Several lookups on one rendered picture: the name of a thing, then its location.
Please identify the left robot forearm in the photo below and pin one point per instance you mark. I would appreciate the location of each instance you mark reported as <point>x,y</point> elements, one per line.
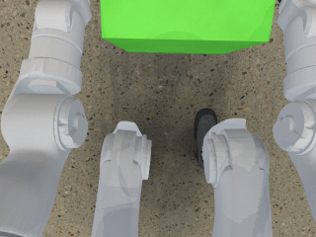
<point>57,41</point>

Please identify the carton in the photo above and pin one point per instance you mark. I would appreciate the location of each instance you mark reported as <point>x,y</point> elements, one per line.
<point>186,26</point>

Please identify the right robot upper arm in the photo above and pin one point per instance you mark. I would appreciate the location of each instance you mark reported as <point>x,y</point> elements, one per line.
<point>295,133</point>

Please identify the right robot forearm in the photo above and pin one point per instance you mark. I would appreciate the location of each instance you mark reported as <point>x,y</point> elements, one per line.
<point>297,19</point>

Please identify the left robot upper arm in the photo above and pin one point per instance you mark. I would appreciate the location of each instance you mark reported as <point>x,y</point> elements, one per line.
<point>40,129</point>

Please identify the left robot thigh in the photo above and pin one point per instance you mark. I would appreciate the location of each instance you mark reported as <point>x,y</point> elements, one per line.
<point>120,183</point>

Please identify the right robot foot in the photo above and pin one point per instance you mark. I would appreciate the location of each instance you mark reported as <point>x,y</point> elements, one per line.
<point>205,119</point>

